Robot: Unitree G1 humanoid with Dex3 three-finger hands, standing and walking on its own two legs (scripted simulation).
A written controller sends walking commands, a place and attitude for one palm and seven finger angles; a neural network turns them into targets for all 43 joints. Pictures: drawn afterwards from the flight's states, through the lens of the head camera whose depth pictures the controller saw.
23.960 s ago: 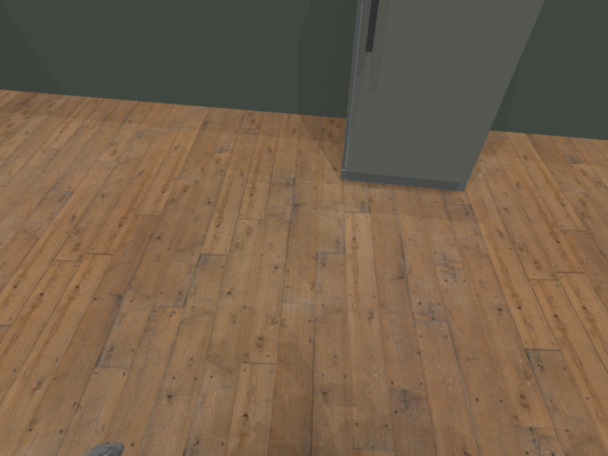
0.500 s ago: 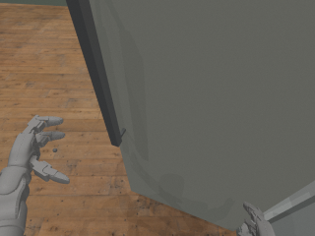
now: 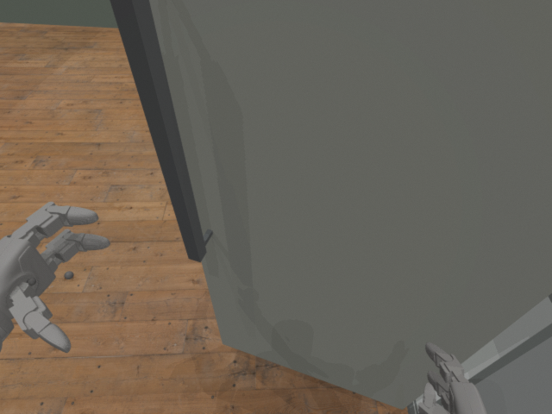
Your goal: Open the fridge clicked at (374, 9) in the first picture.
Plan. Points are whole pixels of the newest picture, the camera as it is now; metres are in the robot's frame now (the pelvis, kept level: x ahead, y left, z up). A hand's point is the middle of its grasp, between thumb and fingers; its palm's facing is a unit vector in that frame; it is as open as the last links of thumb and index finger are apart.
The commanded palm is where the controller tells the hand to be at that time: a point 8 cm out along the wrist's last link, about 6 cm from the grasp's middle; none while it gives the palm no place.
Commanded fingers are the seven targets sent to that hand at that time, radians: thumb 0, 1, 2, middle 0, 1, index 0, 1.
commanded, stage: draw the hand back to the body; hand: left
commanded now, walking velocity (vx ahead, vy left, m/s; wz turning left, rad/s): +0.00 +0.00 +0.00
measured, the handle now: (180, 151) +0.42 +0.17 +0.18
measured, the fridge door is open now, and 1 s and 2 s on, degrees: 75 75 75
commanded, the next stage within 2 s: step back with the hand held close in 1.28 s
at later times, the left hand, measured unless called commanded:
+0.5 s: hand (24, 288) +0.22 +0.30 +0.14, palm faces +0.45 -0.83 -0.34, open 12.8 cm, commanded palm +0.18 +0.33 +0.16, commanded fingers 0.00 0.21 0.57 -0.22 -0.70 -0.22 -0.70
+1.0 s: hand (16, 276) +0.21 +0.27 +0.19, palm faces +0.50 -0.76 -0.41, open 8.0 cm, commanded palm +0.16 +0.30 +0.20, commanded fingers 0.00 0.90 0.90 -0.20 -0.30 -0.20 -0.30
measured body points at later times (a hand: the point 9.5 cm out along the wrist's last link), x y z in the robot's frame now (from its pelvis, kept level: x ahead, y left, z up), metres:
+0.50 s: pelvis +0.01 +0.02 +0.02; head +0.00 +0.02 +0.47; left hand +0.19 +0.34 +0.16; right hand +0.19 -0.19 -0.06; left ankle +0.00 +0.11 -0.71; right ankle +0.02 -0.13 -0.71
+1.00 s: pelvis +0.03 -0.01 +0.03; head +0.00 -0.02 +0.48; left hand +0.18 +0.31 +0.21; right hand +0.22 -0.23 -0.05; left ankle +0.00 +0.11 -0.71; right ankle +0.02 -0.13 -0.71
